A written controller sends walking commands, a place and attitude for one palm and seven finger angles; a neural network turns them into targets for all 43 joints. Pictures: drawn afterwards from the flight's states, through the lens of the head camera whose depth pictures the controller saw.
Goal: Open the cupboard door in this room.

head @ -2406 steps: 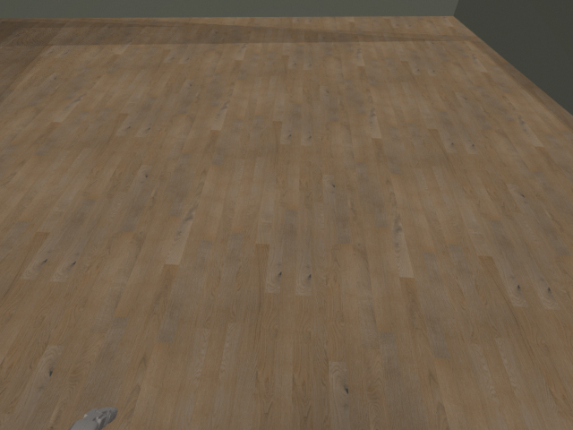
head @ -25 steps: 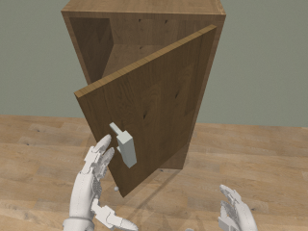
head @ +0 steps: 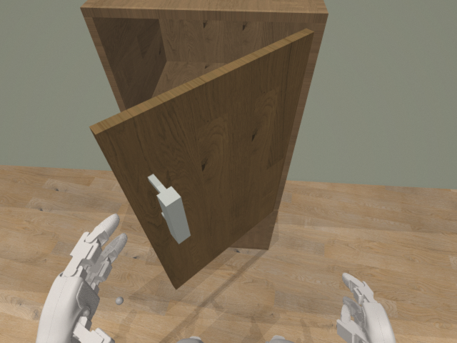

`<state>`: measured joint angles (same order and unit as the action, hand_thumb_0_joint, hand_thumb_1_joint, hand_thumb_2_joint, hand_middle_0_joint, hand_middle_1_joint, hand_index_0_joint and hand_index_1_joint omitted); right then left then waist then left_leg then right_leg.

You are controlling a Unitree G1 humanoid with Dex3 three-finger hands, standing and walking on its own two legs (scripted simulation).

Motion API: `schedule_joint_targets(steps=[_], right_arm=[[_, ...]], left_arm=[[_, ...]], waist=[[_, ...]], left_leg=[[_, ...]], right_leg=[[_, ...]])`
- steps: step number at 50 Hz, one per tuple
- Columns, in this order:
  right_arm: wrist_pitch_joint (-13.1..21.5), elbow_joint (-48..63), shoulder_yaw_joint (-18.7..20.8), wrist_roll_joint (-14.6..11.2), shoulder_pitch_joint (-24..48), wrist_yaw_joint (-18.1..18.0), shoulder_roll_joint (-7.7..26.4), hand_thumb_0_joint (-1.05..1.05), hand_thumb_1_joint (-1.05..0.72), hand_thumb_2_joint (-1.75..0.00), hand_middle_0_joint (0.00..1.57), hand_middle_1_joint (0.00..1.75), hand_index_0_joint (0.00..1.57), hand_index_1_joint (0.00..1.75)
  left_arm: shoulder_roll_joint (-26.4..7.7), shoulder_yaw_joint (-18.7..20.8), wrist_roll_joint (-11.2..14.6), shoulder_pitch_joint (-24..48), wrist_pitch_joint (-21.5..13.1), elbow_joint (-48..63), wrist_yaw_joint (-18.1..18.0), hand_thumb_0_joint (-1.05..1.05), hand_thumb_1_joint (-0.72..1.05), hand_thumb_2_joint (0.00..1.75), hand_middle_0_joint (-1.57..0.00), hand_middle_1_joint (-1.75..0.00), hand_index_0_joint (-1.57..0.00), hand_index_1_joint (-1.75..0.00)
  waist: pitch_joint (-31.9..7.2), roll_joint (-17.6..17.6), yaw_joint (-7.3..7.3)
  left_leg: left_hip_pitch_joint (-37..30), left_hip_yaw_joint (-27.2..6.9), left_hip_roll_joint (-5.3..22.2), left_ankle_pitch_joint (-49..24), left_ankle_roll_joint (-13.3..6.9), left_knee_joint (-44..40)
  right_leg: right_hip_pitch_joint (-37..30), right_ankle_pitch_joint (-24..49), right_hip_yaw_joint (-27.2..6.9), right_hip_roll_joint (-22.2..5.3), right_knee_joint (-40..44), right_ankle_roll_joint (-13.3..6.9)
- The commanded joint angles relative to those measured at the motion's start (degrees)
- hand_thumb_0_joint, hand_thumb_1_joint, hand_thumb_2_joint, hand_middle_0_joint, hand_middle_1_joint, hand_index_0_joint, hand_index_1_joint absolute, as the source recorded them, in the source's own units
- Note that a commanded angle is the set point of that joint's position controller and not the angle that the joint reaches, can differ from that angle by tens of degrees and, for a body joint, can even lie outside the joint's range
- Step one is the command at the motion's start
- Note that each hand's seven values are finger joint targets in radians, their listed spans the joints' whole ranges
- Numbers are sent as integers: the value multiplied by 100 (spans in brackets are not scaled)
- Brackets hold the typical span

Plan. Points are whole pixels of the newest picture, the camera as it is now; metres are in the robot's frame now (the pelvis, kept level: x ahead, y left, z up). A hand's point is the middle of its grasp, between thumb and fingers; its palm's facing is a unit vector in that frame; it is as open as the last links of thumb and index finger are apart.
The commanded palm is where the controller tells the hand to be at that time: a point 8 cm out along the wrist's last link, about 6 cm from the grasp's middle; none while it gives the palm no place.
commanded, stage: draw the hand back to the body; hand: left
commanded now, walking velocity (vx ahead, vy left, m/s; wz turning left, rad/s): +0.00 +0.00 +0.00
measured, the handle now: (168, 208) +0.31 +0.13 +0.09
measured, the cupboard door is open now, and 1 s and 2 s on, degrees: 45 45 45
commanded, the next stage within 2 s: step back with the hand held close in 1.66 s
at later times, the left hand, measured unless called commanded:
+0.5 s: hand (81, 278) +0.18 +0.20 +0.12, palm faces +0.00 -1.00 -0.07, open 16.3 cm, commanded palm +0.15 +0.26 +0.14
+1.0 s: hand (7, 237) +0.21 +0.27 +0.18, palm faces +0.34 -0.86 -0.39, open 12.5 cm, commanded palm +0.16 +0.32 +0.20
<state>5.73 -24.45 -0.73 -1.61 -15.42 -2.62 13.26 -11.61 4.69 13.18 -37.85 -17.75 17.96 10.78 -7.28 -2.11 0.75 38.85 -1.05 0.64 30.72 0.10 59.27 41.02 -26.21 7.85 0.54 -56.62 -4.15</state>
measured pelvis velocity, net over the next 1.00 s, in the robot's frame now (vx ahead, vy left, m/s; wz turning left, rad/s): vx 0.02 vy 0.04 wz -0.01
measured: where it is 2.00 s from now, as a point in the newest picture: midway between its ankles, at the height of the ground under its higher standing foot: outside the picture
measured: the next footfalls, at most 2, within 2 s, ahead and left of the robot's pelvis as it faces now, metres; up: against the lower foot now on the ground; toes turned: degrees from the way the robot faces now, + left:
none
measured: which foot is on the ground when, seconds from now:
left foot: down 0.00-1.00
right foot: down 0.00-1.00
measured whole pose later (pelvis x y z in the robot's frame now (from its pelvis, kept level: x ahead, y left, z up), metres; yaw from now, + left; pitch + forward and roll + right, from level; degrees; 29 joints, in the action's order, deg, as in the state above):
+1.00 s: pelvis +0.02 +0.04 +0.06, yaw -1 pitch -2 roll -1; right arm 8.2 -33.1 -3.9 -0.2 -13.9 -4.6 12.3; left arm -18.5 11.9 1.9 -32.0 -2.2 25.6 -7.5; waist -0.6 -3.0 3.5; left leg 8.6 1.2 -1.7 19.9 -2.9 30.6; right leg 11.1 -15.2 4.9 -0.3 -28.4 -0.5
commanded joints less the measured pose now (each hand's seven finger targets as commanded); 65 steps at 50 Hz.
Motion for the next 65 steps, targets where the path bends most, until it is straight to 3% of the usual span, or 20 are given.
schedule_joint_targets(steps=[1,5,9,12,15,20,24,29,30,31,32,33,34,37,40,44,51,58,60,65], right_arm=[[481,973,234,-33,486,-85,583,0,-90,-90,20,30,20,30],[602,906,222,-32,428,-125,628,0,-90,-90,20,30,20,30],[608,917,219,-62,450,-149,566,0,-90,-90,20,30,20,30],[596,885,173,-119,511,-153,536,0,-90,-90,20,30,20,30],[604,857,130,-147,607,-175,558,0,-90,-90,20,30,20,30],[771,829,79,-146,556,-184,593,0,-90,-90,20,30,20,30],[898,715,85,-130,522,-163,594,0,-90,-90,20,30,20,30],[982,603,46,-153,568,-143,618,0,-90,-90,20,30,20,30],[885,638,76,-36,583,-278,588,0,-90,-90,20,30,20,30],[830,615,31,12,490,-318,448,0,-90,-90,20,30,20,30],[780,587,18,23,476,-312,466,0,-90,-90,20,30,20,30],[725,533,9,16,491,-299,470,0,-90,-90,20,30,20,30],[677,479,8,22,560,-307,483,0,-90,-90,20,30,20,30],[619,425,-11,64,638,-314,521,0,-90,-90,20,30,20,30],[610,325,-17,96,740,-348,541,0,-90,-90,20,30,20,30],[633,169,-36,129,824,-313,573,0,-90,-90,20,30,20,30],[517,-41,30,160,930,-247,578,0,-90,-90,20,30,20,30],[437,-150,66,181,1033,-198,587,0,-90,-90,20,30,20,30],[446,-188,75,183,1052,-188,589,0,-90,-90,20,30,20,30],[383,-281,111,176,1090,-180,574,0,-90,-90,20,30,20,30]], left_arm=[[-457,322,259,111,-463,1215,220,0,-50,30,-15,-30,-15,-30],[-653,394,269,562,-505,1274,149,0,-50,30,-15,-30,-15,-30],[-943,770,209,367,-308,1415,-5,0,-50,30,-15,-30,-15,-30],[-791,743,285,325,-28,1355,-6,0,-50,30,-15,-30,-15,-30],[-742,768,386,314,286,1137,82,0,-50,30,-15,-30,-15,-30],[-811,737,401,469,496,1554,178,0,-50,30,-15,-30,-15,-30],[-1020,1053,423,365,513,1726,147,0,-50,30,-15,-30,-15,-30],[-999,1093,465,556,628,1869,207,0,-32,37,-16,-30,-16,-30],[-1937,1278,-548,680,792,2384,-680,0,-29,39,-16,-30,-16,-30],[-1276,954,-630,227,998,2199,-1059,0,-26,40,-16,-30,-16,-30],[-1091,813,-696,168,1114,2086,-1238,0,-22,42,-16,-30,-16,-30],[-1036,766,-808,204,1173,2124,-1380,0,-18,43,-16,-30,-16,-30],[-1073,776,-879,207,1222,2038,-1493,0,-15,45,-16,-30,-16,-30],[-1258,881,-1026,430,1229,2212,-1710,0,-5,50,-17,-30,-17,-30],[-1377,1027,-1087,623,1237,2139,-1841,0,6,54,-17,-30,-17,-30],[-1465,1174,-1137,853,1189,2182,-1911,0,20,60,-18,-30,-18,-30],[-1548,1558,-1097,948,1173,1752,-1903,0,44,70,-18,-30,-18,-30],[-1774,1939,-1062,1370,1061,1870,-1901,0,69,81,-19,-30,-19,-30],[-1895,2059,-1065,1512,1029,1998,-1911,0,76,84,-19,-30,-19,-30],[-1819,2146,-1004,1507,1034,1578,-1880,0,90,90,-20,-30,-20,-30]], waist=[[-535,155,-85],[-558,210,-129],[-870,22,90],[-691,-57,86],[-310,199,61],[-271,35,56],[-473,22,146],[-261,-247,141],[-328,-388,348],[-49,-368,219],[114,-162,177],[215,-364,171],[266,-146,194],[208,-187,187],[264,-103,204],[309,-386,252],[478,-31,307],[354,-332,328],[300,-654,342],[541,-177,322]], left_leg=[[428,-57,-220,-1118,-93,-563],[352,-100,-184,-988,-116,-587],[86,-101,-181,-1217,-127,-829],[-124,-110,-175,-1319,-112,-1055],[-154,-143,-128,-1265,-120,-1228],[-598,-203,-93,-1556,-121,-1514],[-876,-244,-89,-1931,-73,-1669],[-1157,-261,-82,-2042,-4,-1888],[-1211,-182,9,-1985,-72,-2210],[-1283,-149,-14,-1916,-55,-2337],[-1246,-196,4,-1857,-34,-2413],[-1368,-195,37,-1944,-35,-2487],[-1462,-226,66,-2130,-55,-2564],[-1847,-232,100,-2300,-46,-2834],[-2101,-236,118,-2341,-35,-3125],[-2456,-312,172,-2900,71,-3431],[-2765,-176,188,-3299,81,-3744],[-3017,-113,146,-3403,53,-3900],[-3125,-105,139,-3674,79,-3896],[-3184,-34,138,-3636,14,-3937]], right_leg=[[-1236,706,-1204,-241,1299,359],[-1105,231,-1180,-199,1393,332],[-1493,434,-1076,-157,1367,267],[-1560,713,-920,-129,1436,279],[-1550,623,-859,-111,1615,303],[-1662,1087,-611,-36,1626,283],[-1916,1541,-474,18,1594,253],[-1943,1616,-356,49,1713,235],[-2321,1524,-720,-89,2011,166],[-2303,1452,-658,-126,2176,182],[-2325,1372,-611,-136,2224,193],[-2375,1394,-602,-137,2273,193],[-2480,1508,-561,-127,2367,187],[-2704,1559,-534,-128,2529,217],[-2975,1599,-529,-139,2736,217],[-3281,1771,-495,-142,2920,203],[-3703,2206,-538,-117,3276,214],[-3993,2406,-593,-116,3487,210],[-4072,2580,-628,-132,3508,198],[-3992,2688,-618,-125,3630,227]])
